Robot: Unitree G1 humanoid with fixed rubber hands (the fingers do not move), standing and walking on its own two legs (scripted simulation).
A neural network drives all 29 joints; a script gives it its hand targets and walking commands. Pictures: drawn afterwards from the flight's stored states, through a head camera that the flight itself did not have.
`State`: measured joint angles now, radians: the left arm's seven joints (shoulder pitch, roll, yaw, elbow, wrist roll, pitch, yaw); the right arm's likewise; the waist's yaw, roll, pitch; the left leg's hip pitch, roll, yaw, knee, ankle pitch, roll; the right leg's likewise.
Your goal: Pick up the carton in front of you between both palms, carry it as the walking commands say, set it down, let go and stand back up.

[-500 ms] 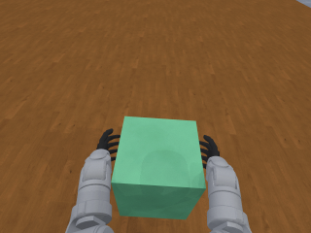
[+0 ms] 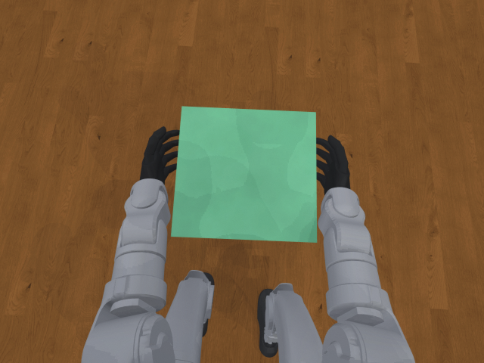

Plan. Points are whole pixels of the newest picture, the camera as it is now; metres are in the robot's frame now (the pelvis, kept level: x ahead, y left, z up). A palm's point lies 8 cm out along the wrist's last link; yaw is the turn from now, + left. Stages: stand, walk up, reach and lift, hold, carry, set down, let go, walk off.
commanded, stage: set down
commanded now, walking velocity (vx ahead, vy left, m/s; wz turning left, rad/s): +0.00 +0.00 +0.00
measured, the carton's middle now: (244, 185) +0.41 +0.02 -0.15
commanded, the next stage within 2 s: none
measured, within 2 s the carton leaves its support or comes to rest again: neither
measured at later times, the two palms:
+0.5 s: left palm (171, 178) +0.43 +0.19 -0.22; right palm (307, 175) +0.47 -0.11 -0.22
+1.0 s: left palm (182, 184) +0.46 +0.19 -0.38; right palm (289, 174) +0.51 -0.10 -0.38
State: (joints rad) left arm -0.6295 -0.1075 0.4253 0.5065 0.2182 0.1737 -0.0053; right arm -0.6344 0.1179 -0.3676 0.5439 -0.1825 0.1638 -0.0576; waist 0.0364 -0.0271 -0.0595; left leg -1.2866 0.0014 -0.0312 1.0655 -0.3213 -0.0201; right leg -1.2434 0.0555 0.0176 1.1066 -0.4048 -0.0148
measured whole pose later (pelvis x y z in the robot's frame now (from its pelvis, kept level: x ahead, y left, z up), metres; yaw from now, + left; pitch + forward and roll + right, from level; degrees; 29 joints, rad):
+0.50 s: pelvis -0.03 +0.01 -0.13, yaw -1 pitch +45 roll -1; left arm -0.93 -0.09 0.52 0.53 0.23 0.31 0.06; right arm -1.02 -0.02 -0.42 0.69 -0.21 0.29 -0.02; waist 0.04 -0.04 -0.14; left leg -1.93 -0.01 -0.02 1.56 -0.43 -0.01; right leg -1.88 0.06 0.02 1.61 -0.52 0.00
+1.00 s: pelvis -0.04 +0.00 -0.24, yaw +0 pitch +47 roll +2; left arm -1.20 0.01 0.54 0.60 0.16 0.30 0.10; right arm -1.36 -0.18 -0.27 0.86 -0.14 0.29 -0.06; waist 0.07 -0.03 0.10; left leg -2.24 -0.01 -0.02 1.90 -0.47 -0.04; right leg -2.21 0.08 0.01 1.97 -0.58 -0.01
